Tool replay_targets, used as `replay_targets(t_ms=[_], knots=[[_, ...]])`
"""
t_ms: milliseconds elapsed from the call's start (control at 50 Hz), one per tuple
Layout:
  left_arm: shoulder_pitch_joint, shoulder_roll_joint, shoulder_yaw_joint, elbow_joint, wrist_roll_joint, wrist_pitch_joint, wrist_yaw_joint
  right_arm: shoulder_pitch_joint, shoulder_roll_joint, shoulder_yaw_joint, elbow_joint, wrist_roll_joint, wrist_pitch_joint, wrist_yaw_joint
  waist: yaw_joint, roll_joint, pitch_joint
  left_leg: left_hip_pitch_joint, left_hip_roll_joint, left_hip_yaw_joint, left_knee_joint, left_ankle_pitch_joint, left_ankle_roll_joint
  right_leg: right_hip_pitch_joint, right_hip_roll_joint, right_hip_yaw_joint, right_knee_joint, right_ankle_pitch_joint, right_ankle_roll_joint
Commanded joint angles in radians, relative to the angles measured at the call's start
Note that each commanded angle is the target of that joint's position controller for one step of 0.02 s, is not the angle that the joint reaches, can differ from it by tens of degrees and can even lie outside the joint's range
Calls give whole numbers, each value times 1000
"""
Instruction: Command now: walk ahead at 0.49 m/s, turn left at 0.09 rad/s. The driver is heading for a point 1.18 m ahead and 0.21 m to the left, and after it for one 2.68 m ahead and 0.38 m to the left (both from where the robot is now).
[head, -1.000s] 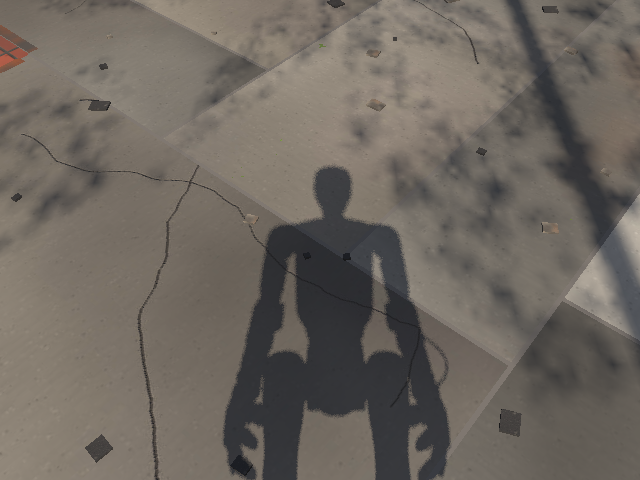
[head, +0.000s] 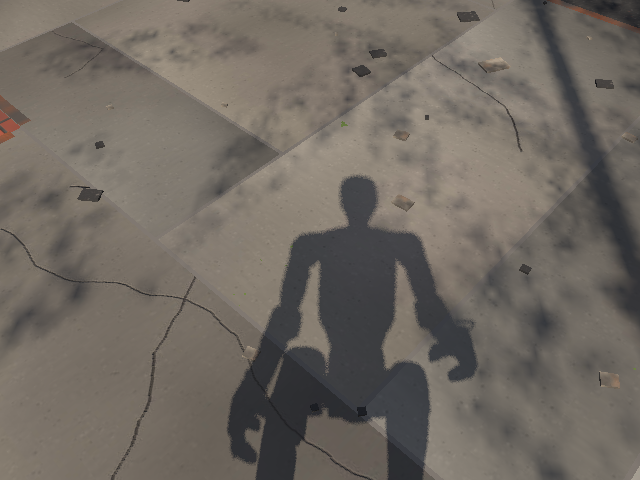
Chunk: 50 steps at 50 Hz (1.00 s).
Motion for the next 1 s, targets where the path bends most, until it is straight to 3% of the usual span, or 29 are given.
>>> replay_targets(t_ms=[20,120,180,220,240,260,280,300,320,340,360,380,420,460,500,580,660,720,760,780,800,820,840,860,880,900,920,960,1000], knots=[[-30,151,25,-61,-2,-10,20,-21,-23,0,-51,0,-6,7,-28,-79,65,0,2,12,-195,165,-9,-64,-272,139,-136,226,-135],[58,167,29,-24,-10,-1,27,-175,-16,12,-106,15,-6,36,31,-78,95,-13,-44,39,-380,205,15,98,-312,69,-121,214,-107],[67,170,34,-15,-9,18,31,-224,-23,13,-149,18,-10,63,30,-78,104,-51,-63,43,-422,102,51,224,-357,40,-52,298,-87],[26,196,41,-33,-8,29,37,-187,-46,3,-160,15,-13,77,-8,-106,60,58,-110,97,-428,4,83,243,-359,0,53,572,-63],[7,209,44,-44,-6,36,40,-117,-73,-11,-151,12,-11,79,-50,-129,6,172,-150,133,-423,-31,102,237,-350,-22,162,757,-50],[-15,206,42,-59,-1,47,45,39,-115,-38,-111,14,-9,78,-130,-122,-77,371,-201,157,-463,-9,130,189,-313,-61,364,858,-24],[-17,197,33,-90,7,44,51,218,-201,-74,-74,11,-4,66,-197,-51,-178,679,-112,-19,-480,18,186,-37,-269,-81,660,670,15],[99,48,-17,-123,28,10,25,289,-311,-97,-70,7,-2,60,-122,215,-324,1095,156,-566,-545,-111,387,-506,-63,-34,1065,-125,85],[48,115,-3,-120,-5,-38,9,319,-222,-73,-68,2,-1,55,-158,157,-404,1170,202,-800,-714,-194,401,-657,-40,162,1200,-372,61],[-69,190,18,-166,-40,-65,3,260,-173,-61,-77,-2,-3,49,-159,121,-242,1064,157,-645,-722,-139,328,-740,-100,183,1198,-299,31],[-134,188,17,-190,-37,-73,10,165,-142,-50,-105,0,-4,47,-123,5,-154,895,116,-503,-731,-31,292,-707,-148,172,1125,-210,23],[-146,182,24,-192,-19,-69,19,96,-116,-41,-130,-5,-4,50,-78,-62,-97,739,83,-411,-750,86,276,-642,-179,164,1043,-166,33],[-114,170,35,-205,-3,-36,27,51,-95,-32,-150,-10,-4,50,-17,-42,-65,582,25,-321,-792,169,259,-523,-212,165,933,-141,54],[-120,140,35,-221,10,-14,32,76,-121,-39,-149,-1,-6,40,-7,-24,-40,499,2,-260,-812,235,267,-502,-204,139,841,-104,88],[-201,131,34,-257,17,-6,39,117,-152,-49,-144,3,-4,23,-26,-12,-11,462,-20,-224,-823,239,260,-524,-187,123,701,-1,119],[-361,104,26,-310,5,-11,35,187,-159,-53,-134,11,8,6,-87,32,6,449,-69,-203,-800,100,195,-467,-128,118,394,231,121],[-442,135,33,-356,-8,-24,22,232,-158,-54,-122,17,16,3,-113,50,8,531,-33,-294,-738,34,176,-432,-101,143,276,234,108],[-407,161,41,-351,-6,-42,5,231,-150,-52,-118,7,26,-7,-95,75,-5,635,19,-337,-664,74,166,-398,-110,135,235,160,72],[-284,187,57,-316,3,-48,8,218,-132,-44,-123,-1,32,-5,-40,86,-56,662,-24,-299,-539,291,138,-234,-89,87,186,120,16],[-146,223,69,-292,13,-50,12,201,-103,-29,-138,-11,30,0,22,49,-171,593,-72,-241,-337,308,110,-18,-177,172,224,143,-48],[7,308,93,-271,21,-42,14,306,-60,-13,-144,-7,16,4,21,-164,-319,290,-199,-133,-2,67,33,357,-361,502,235,122,-206],[63,293,97,-229,-14,-30,1,367,-65,-5,-136,8,3,7,14,-375,-329,27,-248,-86,218,-456,-6,470,-480,854,84,-108,-299],[8,214,74,-249,-34,-26,-2,269,-147,-21,-149,19,-7,10,26,-243,-175,-86,-177,-127,287,-421,9,371,-450,834,45,-269,-251],[-58,180,62,-273,-25,-16,-2,154,-156,-21,-173,15,-14,13,27,-136,-73,-92,-136,-93,276,-333,14,237,-403,696,35,-234,-209],[-98,169,55,-283,-15,-9,-5,90,-141,-20,-191,-6,-20,13,8,-68,3,-73,-110,-67,206,-277,11,108,-356,602,9,-117,-194],[-113,157,50,-291,-9,-7,-6,80,-136,-25,-199,-23,-24,11,-17,-64,10,-24,-83,-64,129,-235,6,42,-321,548,-3,-8,-180],[-116,153,47,-292,-5,-3,-5,89,-118,-24,-204,-28,-25,12,-35,-86,4,26,-75,-53,73,-220,-3,1,-287,505,-16,68,-173],[-94,167,52,-287,-14,0,1,90,-86,-16,-214,-30,-23,10,-45,-127,-18,73,-83,-18,-40,-212,-27,-41,-255,438,-27,173,-182],[-67,201,64,-282,-22,5,15,20,-63,-5,-239,-28,-22,7,-31,-130,-14,108,-98,0,-184,-139,-50,-85,-241,392,-36,213,-180]])
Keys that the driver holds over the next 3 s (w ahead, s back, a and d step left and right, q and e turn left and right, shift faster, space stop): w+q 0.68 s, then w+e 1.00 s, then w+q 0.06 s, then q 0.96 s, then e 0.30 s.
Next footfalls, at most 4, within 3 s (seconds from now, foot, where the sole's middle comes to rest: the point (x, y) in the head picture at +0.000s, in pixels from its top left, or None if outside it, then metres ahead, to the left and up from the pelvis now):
0.28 left None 0.34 0.16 -0.78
0.78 right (333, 421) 0.65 0.04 -0.78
1.24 left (219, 355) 0.80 0.32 -0.78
1.74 right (338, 267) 1.08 0.04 -0.78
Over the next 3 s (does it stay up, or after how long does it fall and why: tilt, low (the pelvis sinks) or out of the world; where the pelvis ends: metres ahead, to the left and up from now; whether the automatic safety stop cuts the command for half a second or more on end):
stays up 1.15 0.12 -0.01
